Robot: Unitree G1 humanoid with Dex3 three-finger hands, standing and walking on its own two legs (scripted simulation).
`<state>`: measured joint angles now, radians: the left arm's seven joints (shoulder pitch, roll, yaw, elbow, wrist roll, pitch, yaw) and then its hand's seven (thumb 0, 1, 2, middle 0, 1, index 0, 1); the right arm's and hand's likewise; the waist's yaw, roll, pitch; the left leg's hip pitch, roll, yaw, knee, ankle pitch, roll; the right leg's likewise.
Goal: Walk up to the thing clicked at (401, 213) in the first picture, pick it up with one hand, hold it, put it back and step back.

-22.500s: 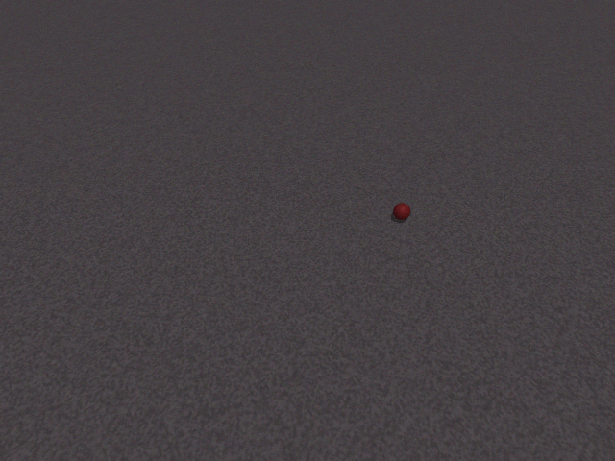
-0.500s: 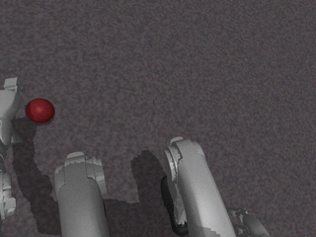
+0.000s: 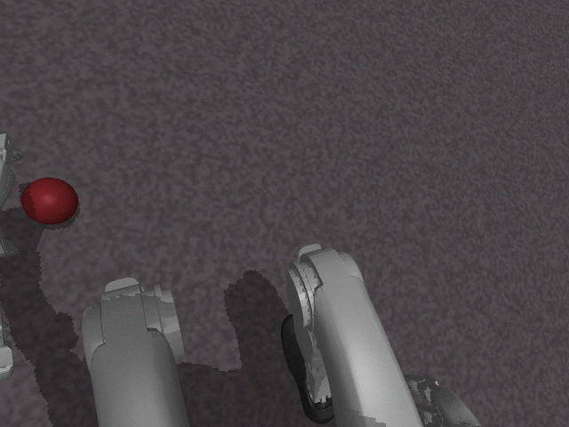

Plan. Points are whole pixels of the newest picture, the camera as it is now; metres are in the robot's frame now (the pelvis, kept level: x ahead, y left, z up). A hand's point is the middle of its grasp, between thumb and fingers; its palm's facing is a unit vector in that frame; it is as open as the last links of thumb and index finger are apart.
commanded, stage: rise first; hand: left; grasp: from above
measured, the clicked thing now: (50, 201) +0.48 +0.31 -0.28
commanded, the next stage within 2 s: approach in 0.64 s
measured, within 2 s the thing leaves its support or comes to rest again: neither
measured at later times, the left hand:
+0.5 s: hand out of the picture +0.45 +0.35 -0.17, palm faces -0.43 -0.11 -0.89, open 14.2 cm
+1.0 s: hand (6, 189) +0.46 +0.32 -0.16, palm faces -0.43 -0.08 -0.90, open 14.0 cm
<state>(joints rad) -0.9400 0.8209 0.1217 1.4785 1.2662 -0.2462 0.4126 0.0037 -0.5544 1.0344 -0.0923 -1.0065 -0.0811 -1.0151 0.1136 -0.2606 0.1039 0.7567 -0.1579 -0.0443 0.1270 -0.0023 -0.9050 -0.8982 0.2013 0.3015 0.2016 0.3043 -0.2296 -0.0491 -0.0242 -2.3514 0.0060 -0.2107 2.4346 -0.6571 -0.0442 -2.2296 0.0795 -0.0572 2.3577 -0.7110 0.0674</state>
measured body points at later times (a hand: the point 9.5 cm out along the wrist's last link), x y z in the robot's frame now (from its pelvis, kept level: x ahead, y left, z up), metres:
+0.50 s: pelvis +0.00 +0.00 +0.00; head +0.24 +0.10 +0.37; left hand +0.47 +0.35 -0.12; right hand +0.07 -0.26 -0.10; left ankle +0.08 +0.14 -0.29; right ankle +0.10 -0.13 -0.29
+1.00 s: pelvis +0.00 +0.00 +0.01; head +0.23 +0.10 +0.38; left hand +0.48 +0.32 -0.11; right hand +0.07 -0.26 -0.09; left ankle +0.08 +0.14 -0.29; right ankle +0.10 -0.13 -0.29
